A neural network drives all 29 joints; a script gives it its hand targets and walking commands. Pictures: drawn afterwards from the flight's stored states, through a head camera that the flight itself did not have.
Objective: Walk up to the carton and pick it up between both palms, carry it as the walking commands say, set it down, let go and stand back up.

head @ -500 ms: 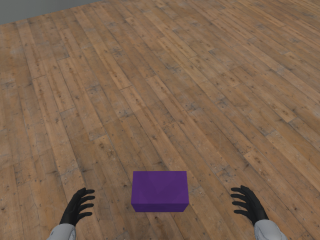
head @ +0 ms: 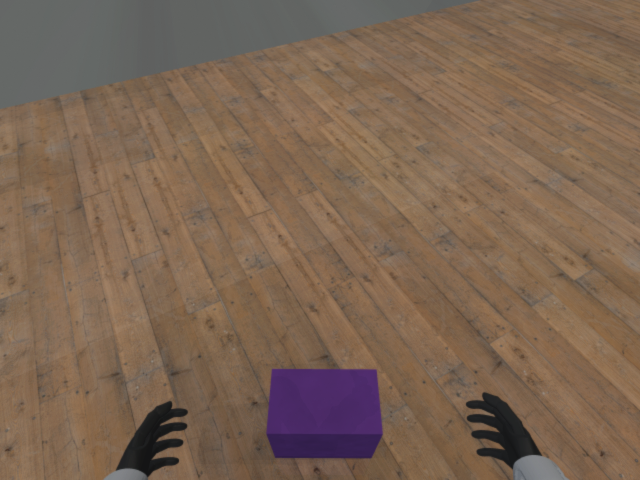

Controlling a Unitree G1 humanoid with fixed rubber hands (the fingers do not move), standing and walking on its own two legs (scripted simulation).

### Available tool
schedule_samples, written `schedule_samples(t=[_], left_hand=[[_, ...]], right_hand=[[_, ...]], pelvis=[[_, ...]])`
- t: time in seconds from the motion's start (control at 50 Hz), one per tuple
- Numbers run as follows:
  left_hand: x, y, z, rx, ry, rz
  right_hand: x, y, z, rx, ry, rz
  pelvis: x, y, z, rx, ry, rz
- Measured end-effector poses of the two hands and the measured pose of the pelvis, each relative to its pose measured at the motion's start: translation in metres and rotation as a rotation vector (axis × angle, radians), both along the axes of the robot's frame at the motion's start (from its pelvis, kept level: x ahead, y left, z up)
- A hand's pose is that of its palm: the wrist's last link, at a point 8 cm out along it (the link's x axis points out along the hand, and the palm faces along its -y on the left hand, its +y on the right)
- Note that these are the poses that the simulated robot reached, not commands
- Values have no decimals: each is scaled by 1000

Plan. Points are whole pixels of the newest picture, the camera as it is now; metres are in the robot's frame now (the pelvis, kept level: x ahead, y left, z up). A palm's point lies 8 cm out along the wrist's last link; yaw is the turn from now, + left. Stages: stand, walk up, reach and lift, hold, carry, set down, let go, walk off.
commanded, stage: stand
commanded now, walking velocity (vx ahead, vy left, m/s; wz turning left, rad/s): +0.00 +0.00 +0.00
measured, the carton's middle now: (323, 415) +0.38 -0.01 -0.65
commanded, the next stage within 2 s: none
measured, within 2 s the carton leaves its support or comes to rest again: neither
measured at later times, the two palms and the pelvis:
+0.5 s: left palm out of the picture +0.12 +0.29 -0.09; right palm (559, 472) +0.14 -0.29 -0.08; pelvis +0.01 +0.00 +0.00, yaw +0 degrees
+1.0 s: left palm out of the picture +0.09 +0.30 -0.09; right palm out of the picture +0.11 -0.30 -0.09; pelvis +0.00 +0.00 +0.01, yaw +1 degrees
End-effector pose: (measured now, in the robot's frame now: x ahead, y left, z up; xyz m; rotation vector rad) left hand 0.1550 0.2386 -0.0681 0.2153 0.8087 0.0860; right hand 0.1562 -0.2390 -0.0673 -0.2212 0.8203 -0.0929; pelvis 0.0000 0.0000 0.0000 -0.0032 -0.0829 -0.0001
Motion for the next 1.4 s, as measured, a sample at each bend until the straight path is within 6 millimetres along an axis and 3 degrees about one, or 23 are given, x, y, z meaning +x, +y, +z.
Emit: schedule_samples(t=[0.14, 0.26, 0.6, 1.02, 1.4], left_hand=[[-17, 39, -10, 120, 64, 43], [-25, 54, -13, 159, 106, 54], [-37, 56, -23, 161, 185, 70], [-65, 66, -26, 174, 260, 100], [-79, 71, -27, 175, 290, 114]], right_hand=[[-11, -33, -9, -113, 51, -28], [-13, -47, -11, -150, 80, -34], [-21, -52, -19, -160, 152, -36], [-51, -65, -25, -178, 238, -53], [-61, -68, -25, -181, 263, -55]], pelvis=[[2, 0, -1, -2, 56, 3], [6, 1, 0, -1, 68, 4], [10, 1, 3, 1, 61, 8], [0, -1, 7, 1, 46, 14], [-7, -1, 8, 1, 41, 21]])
